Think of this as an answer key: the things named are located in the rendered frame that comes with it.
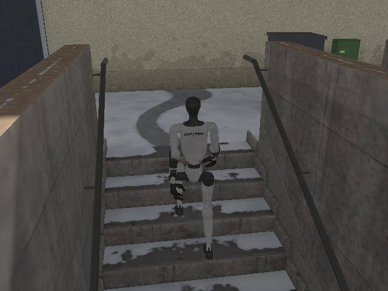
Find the robot shin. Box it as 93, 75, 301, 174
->
203, 208, 213, 251
176, 181, 182, 208

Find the left robot hand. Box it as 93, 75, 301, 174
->
170, 183, 186, 201

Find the robot right forearm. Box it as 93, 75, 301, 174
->
210, 145, 220, 161

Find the robot left upper arm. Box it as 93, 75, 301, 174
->
169, 123, 181, 158

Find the right robot shin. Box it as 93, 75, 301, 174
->
203, 208, 213, 251

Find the right robot hand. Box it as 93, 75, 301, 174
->
202, 156, 216, 167

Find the robot left forearm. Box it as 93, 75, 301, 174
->
169, 150, 178, 184

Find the robot right upper arm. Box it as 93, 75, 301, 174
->
206, 122, 219, 153

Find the left robot shin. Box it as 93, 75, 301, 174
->
176, 181, 182, 208

